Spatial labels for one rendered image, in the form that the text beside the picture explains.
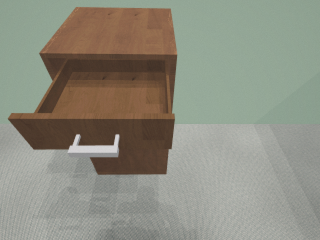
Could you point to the cabinet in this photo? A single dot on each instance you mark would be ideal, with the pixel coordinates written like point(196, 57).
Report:
point(118, 33)

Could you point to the handle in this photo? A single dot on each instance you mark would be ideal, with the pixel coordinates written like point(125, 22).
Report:
point(93, 151)

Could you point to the drawer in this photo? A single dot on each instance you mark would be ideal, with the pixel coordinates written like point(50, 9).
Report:
point(99, 98)

